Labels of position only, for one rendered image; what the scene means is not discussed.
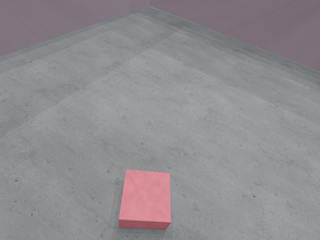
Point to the carton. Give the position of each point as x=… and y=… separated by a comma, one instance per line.
x=146, y=200

